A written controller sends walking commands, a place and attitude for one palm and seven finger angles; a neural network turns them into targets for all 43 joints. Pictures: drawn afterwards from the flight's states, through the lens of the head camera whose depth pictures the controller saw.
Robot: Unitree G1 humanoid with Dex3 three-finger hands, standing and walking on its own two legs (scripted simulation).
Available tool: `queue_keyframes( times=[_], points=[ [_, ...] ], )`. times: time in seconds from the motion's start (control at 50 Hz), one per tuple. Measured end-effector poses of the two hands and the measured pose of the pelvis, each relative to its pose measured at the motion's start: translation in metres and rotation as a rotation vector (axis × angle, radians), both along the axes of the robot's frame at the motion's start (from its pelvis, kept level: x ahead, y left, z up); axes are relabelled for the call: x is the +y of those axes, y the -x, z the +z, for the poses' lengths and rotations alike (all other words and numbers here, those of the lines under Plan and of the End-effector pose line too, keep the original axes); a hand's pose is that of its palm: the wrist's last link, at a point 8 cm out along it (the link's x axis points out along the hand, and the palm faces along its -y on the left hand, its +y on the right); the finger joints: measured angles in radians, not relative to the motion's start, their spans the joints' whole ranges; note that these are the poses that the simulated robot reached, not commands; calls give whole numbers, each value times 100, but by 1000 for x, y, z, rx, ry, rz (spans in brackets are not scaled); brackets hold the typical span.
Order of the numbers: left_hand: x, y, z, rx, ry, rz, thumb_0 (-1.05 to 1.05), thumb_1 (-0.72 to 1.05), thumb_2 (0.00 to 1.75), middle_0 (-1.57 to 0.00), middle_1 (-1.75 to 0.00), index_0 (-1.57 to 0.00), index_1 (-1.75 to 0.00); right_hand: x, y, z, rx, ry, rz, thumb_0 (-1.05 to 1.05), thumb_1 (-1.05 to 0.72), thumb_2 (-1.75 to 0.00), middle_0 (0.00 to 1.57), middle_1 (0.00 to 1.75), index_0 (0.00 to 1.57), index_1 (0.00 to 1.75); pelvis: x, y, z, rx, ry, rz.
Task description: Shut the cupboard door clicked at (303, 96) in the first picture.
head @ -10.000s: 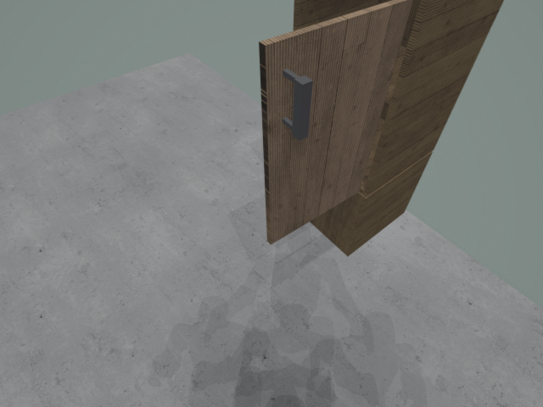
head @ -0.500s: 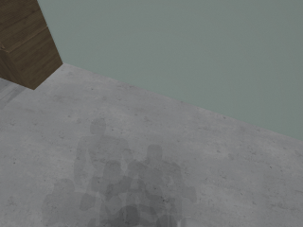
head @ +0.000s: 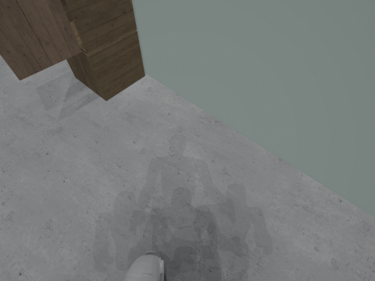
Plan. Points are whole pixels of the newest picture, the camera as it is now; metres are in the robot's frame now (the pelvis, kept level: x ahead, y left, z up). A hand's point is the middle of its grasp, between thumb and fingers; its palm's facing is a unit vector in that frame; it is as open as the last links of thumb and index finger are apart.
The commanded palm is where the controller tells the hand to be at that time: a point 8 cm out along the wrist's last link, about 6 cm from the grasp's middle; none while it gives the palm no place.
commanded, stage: walk to a spot facing it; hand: left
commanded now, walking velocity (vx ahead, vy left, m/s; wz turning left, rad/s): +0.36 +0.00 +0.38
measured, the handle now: out of the picture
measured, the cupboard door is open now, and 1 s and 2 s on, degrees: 87 87 87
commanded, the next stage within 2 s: turn to face it in 1.20 s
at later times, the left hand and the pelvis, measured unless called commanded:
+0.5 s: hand (113, 203) +0.32 +0.23 -0.16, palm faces +0.11 -0.99 -0.13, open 7.4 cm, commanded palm none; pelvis +0.23 +0.05 +0.00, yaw +7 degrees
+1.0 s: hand (125, 169) +0.43 +0.23 -0.17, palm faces +0.31 -0.93 -0.20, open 7.2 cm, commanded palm none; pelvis +0.49 +0.05 +0.00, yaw +16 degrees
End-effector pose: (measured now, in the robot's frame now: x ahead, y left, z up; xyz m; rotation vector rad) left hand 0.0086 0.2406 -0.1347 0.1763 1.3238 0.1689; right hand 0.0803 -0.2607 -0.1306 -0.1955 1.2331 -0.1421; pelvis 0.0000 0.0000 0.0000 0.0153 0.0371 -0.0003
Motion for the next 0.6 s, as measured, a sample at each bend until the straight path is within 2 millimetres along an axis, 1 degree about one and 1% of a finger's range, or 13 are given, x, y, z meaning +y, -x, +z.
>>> queue_keyframes(
  times=[0.06, 0.1, 0.12, 0.14, 0.16, 0.18, 0.2, 0.24, 0.3, 0.36, 0.44, 0.54, 0.6],
  points=[
    [10, 21, -9, 105, 9, 72, 0, 93, 90, -20, -30, -20, -30, 19, -74, 0, -73, 4, 94, 0, -91, -90, 20, 30, 19, 30, 9, -29, -8, -5, 1, 31],
    [17, 29, -17, 172, 22, 112, 0, 92, 90, -20, -30, -20, -30, 36, -120, -2, -136, 9, 143, 0, -91, -90, 20, 30, 19, 30, 20, -52, -17, -11, -1, 48],
    [22, 29, -23, 202, 31, 126, 0, 92, 90, -20, -30, -20, -30, 44, -140, -4, -173, 15, 161, 0, -91, -90, 20, 30, 19, 30, 27, -63, -23, -13, 10, 52],
    [26, 27, -27, 226, 40, 140, 0, 92, 90, -20, -30, -20, -30, 51, -156, -6, -205, 20, 171, 0, -91, -90, 20, 30, 19, 30, 33, -72, -28, -16, 17, 64],
    [31, 20, -30, 238, 44, 149, 1, 92, 90, -20, -30, -20, -30, 58, -167, -6, -222, 22, 174, 0, -91, -90, 20, 30, 19, 30, 37, -80, -29, -22, 17, 70],
    [35, 9, -31, 233, 44, 155, 1, 92, 90, -20, -30, -20, -30, 64, -174, -4, -224, 22, 177, 0, -91, -90, 20, 30, 19, 30, 39, -88, -28, -29, 15, 72],
    [39, -5, -31, 213, 42, 158, 1, 92, 90, -20, -30, -20, -30, 70, -178, -3, -216, 22, 179, 0, -91, -90, 20, 30, 19, 30, 42, -96, -26, -32, 15, 75],
    [45, -43, -28, 146, 43, 156, 1, 91, 90, -20, -30, -20, -30, 78, -181, 0, -182, 21, 180, 0, -91, -90, 20, 30, 20, 30, 46, -112, -18, -34, 17, 87],
    [49, -105, -19, 26, 52, 142, 1, 91, 90, -20, -30, -20, -30, 89, -176, 1, -105, 7, 171, 0, -91, -90, 20, 30, 20, 30, 51, -136, -7, -35, 19, 105],
    [49, -165, -10, -70, 66, 120, 1, 91, 90, -20, -30, -19, -30, 86, -171, 4, -44, 18, 120, -1, -94, -90, 21, 30, 20, 30, 56, -162, 0, -32, 17, 118],
    [46, -239, -2, -151, 78, 86, 1, 91, 90, -20, -30, -20, -30, 80, -161, 4, 60, 18, 73, -1, -94, -90, 21, 30, 20, 30, 56, -202, 4, -29, 11, 128],
    [37, -331, 0, -210, 77, 25, 1, 91, 90, -20, -30, -20, -30, 76, -151, -2, 197, 1, 4, 0, -92, -90, 20, 30, 20, 30, 48, -256, 0, -25, 3, 131],
    [30, -387, 0, -238, 65, -17, 1, 91, 90, -20, -30, -20, -30, 73, -150, -8, 284, -18, -36, 0, -92, -90, 20, 30, 20, 30, 40, -292, -6, -20, -2, 127]
  ],
)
